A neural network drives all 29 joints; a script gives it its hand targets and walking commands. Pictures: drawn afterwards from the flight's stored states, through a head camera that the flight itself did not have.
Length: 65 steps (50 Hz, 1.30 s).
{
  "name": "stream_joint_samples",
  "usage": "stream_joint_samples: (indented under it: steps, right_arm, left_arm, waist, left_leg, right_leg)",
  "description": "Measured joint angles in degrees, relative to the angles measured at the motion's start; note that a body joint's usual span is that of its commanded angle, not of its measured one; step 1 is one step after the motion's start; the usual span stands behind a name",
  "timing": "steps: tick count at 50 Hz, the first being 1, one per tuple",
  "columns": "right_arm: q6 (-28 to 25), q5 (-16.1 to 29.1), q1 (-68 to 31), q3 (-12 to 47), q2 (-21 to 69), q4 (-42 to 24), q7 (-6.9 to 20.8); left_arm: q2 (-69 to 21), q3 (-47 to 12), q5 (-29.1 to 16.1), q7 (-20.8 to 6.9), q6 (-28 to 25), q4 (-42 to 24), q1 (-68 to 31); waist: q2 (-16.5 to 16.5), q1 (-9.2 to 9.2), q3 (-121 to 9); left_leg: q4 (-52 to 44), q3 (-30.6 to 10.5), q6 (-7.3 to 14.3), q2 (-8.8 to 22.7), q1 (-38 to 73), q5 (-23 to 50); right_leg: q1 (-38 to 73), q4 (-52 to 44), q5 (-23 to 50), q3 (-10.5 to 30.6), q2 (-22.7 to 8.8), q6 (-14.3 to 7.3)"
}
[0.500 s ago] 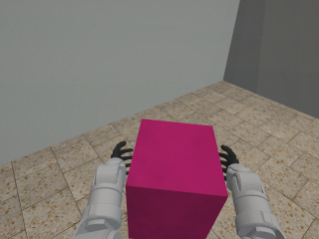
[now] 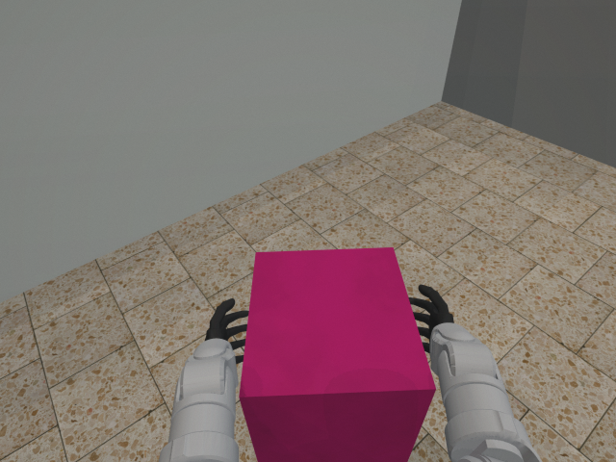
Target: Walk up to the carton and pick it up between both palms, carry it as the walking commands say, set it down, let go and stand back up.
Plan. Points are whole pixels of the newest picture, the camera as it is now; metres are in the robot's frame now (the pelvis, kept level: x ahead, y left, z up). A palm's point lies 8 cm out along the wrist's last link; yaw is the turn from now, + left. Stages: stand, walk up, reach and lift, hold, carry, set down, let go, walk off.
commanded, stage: set down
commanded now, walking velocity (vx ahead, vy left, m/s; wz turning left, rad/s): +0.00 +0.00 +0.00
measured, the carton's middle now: (328, 363) +0.32 +0.00 -0.08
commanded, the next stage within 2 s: none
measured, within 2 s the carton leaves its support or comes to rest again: neither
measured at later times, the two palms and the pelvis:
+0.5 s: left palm (225, 392) +0.30 +0.16 -0.13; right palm (416, 387) +0.29 -0.14 -0.12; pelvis -0.03 +0.02 -0.03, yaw -2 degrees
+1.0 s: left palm (238, 406) +0.31 +0.16 -0.21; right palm (412, 400) +0.31 -0.15 -0.20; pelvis -0.05 +0.02 -0.09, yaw -3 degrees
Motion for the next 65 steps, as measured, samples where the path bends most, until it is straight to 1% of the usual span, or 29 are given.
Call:
stream_joint_samples:
  steps: [6, 9, 12, 15, 17, 20, 25, 29, 33, 37, 41, 44, 50, 54, 57, 61, 65]
  right_arm:
    - [-5.44, 0.0, 3.32, 2.66, 2.07, -0.44, -1.62]
    - [-8.6, 0.2, 4.01, 3.68, 2.54, -0.63, -2.29]
    - [-12.0, 1.51, 4.03, 4.53, 2.55, -0.94, -2.87]
    - [-16.29, 2.94, 4.03, 5.07, 2.54, -1.41, -3.19]
    - [-19.09, 3.75, 3.98, 5.12, 2.5, -1.48, -3.34]
    - [-22.4, 4.82, 3.49, 5.23, 2.03, -1.45, -3.55]
    - [-25.56, 7.03, 1.56, 6.28, 0.04, -1.43, -4.34]
    - [-26.93, 8.74, -0.69, 7.87, -2.35, -1.41, -4.95]
    - [-27.52, 9.56, -2.57, 8.84, -4.66, -0.29, -5.1]
    - [-27.67, 11.31, -4.38, 9.01, -6.26, 3.48, -5.13]
    - [-27.9, 12.97, -5.95, 9.72, -7.05, 7.09, -5.6]
    - [-28.91, 13.51, -6.74, 11.1, -7.31, 8.26, -6.53]
    - [-31.25, 15.42, -8.1, 13.88, -7.38, 8.31, -8.81]
    - [-32.29, 16.83, -9.05, 15.82, -7.75, 8.32, -10.3]
    - [-32.57, 18.13, -9.44, 17.51, -8.36, 8.06, -11.4]
    - [-32.6, 19.52, -9.79, 18.71, -8.98, 5.75, -12.44]
    - [-32.58, 20.19, -11.69, 18.81, -9.56, 5.45, -12.7]
  left_arm:
    - [1.5, -1.07, 0.0, -2.04, -4.72, -1.52, 4.02]
    - [1.89, -1.07, 0.0, -2.68, -8.29, -1.69, 4.98]
    - [2.34, -1.39, 0.0, -2.91, -12.42, -1.56, 5.13]
    - [2.84, -1.97, -0.52, -2.78, -17.03, -1.56, 4.98]
    - [3.13, -2.22, -1.17, -2.57, -19.62, -1.33, 4.47]
    - [3.74, -3.26, -2.28, -1.96, -22.07, -1.08, 3.13]
    - [5.12, -5.86, -4.46, 0.02, -24.89, 0.47, -0.22]
    - [6.42, -8.87, -6.96, 2.78, -26.3, 1.35, -2.94]
    - [7.7, -12.23, -9.12, 5.78, -26.35, 2.62, -5.35]
    - [8.24, -13.12, -9.57, 7.2, -26.33, 6.14, -7.36]
    - [8.99, -13.2, -9.72, 7.73, -27.11, 9.57, -8.27]
    - [9.8, -13.19, -10.5, 7.99, -28.77, 10.98, -8.54]
    - [11.79, -13.54, -13.15, 8.49, -32.13, 12.19, -9.41]
    - [12.98, -13.97, -15.17, 8.49, -33.43, 11.86, -10.18]
    - [13.73, -14.64, -16.76, 8.49, -34.08, 10.53, -10.65]
    - [14.31, -14.77, -18.18, 8.49, -34.19, 9.91, -12.22]
    - [14.83, -14.77, -18.59, 8.49, -34.2, 10.11, -14.36]
  waist:
    - [-0.03, 0.0, 0.06]
    - [-0.02, 0.01, 0.1]
    - [-0.02, 0.01, 0.12]
    - [-0.01, 0.01, 0.06]
    - [0.01, 0.0, -0.17]
    - [0.14, 0.0, -0.3]
    - [0.23, 0.0, -0.33]
    - [0.23, 0.0, -0.38]
    - [0.24, 0.0, -0.44]
    - [0.24, 0.01, -0.46]
    - [0.32, 0.01, -0.43]
    - [0.36, 0.01, -0.41]
    - [0.65, 0.01, -0.37]
    - [0.95, 0.01, -0.37]
    - [0.98, 0.01, -0.39]
    - [0.98, 0.0, -0.41]
    - [0.98, 0.01, -0.4]
  left_leg:
    - [-0.02, -1.21, 0.0, 0.0, -5.2, 0.25]
    - [0.79, -2.49, 0.0, 0.01, -9.71, 0.6]
    - [2.47, -4.27, 0.0, 0.01, -15.23, 1.04]
    - [4.79, -5.36, -0.07, 0.0, -21.03, 1.07]
    - [6.23, -5.48, -0.57, 0.0, -24.9, 1.06]
    - [8.44, -5.45, -1.58, 0.0, -30.51, 0.98]
    - [13.4, -5.13, -1.61, 0.0, -39.5, 0.88]
    - [17.71, -4.85, -1.6, 0.0, -45.26, 0.31]
    - [21.26, -4.62, -1.6, -0.01, -48.48, -0.54]
    - [23.71, -4.48, -1.54, -0.01, -49.69, -1.52]
    - [25.76, -4.35, -1.48, -0.01, -51.0, -2.47]
    - [27.05, -4.26, -1.48, -0.01, -52.86, -2.99]
    - [28.8, -4.11, -1.48, -0.01, -58.28, -3.43]
    - [30.01, -4.01, -1.48, -0.01, -62.57, -3.64]
    - [31.23, -3.93, -1.48, -0.01, -65.55, -3.98]
    - [33.48, -3.88, -1.48, -0.01, -68.97, -4.71]
    - [36.04, -3.78, -1.48, -0.01, -72.25, -5.37]
  right_leg:
    - [-5.23, -0.01, 0.22, 0.0, 0.51, -0.59]
    - [-9.39, -0.01, 0.96, 0.0, 1.03, -0.73]
    - [-14.24, 0.14, 2.01, 0.0, 1.75, -0.75]
    - [-19.61, 1.36, 2.62, 0.0, 2.26, -0.75]
    - [-23.5, 2.76, 2.73, 0.0, 2.32, -0.74]
    - [-29.14, 4.99, 2.92, 0.01, 2.32, -0.49]
    - [-37.72, 9.09, 3.19, 0.01, 2.33, 0.34]
    - [-43.25, 12.92, 2.87, 0.01, 2.34, 0.83]
    - [-46.33, 16.21, 2.17, 0.01, 2.36, 0.95]
    - [-47.53, 18.63, 1.21, 0.01, 2.4, 0.95]
    - [-48.97, 20.92, 0.16, 0.01, 2.42, 0.95]
    - [-51.0, 22.55, -0.53, 0.01, 2.43, 0.95]
    - [-56.82, 25.06, -1.32, 0.01, 2.44, 0.69]
    - [-61.3, 26.64, -1.69, 0.01, 2.44, 0.51]
    - [-64.36, 28.0, -2.09, 0.01, 2.46, 0.45]
    - [-67.75, 30.17, -2.79, 0.01, 2.54, 0.45]
    - [-70.95, 32.56, -3.34, 0.01, 2.61, 0.46]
